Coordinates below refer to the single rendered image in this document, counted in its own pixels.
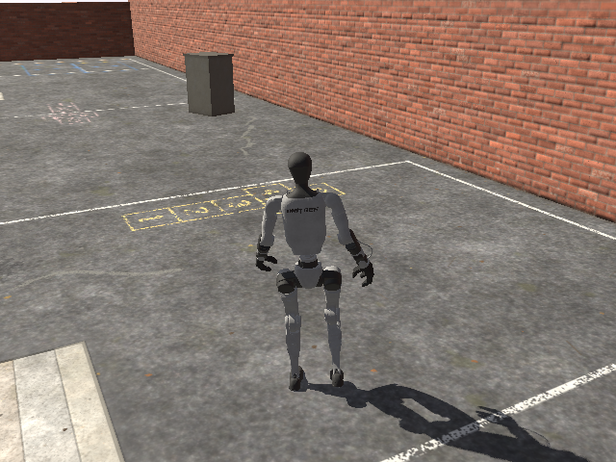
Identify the right robot upper arm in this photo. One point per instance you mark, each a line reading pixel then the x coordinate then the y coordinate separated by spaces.
pixel 333 201

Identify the robot left forearm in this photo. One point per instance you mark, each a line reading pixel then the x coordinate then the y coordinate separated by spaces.
pixel 262 251

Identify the robot torso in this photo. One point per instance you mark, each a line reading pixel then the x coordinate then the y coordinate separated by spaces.
pixel 305 231

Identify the right robot hand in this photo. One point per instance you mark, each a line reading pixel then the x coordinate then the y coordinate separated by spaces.
pixel 368 271

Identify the robot right forearm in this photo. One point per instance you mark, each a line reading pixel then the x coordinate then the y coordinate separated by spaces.
pixel 357 252

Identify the left robot upper arm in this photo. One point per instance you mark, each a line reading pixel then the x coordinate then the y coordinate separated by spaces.
pixel 269 219

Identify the right robot shin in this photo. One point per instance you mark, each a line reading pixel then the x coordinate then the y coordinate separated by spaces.
pixel 335 341

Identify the left robot hand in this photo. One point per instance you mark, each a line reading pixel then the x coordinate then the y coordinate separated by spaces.
pixel 261 266

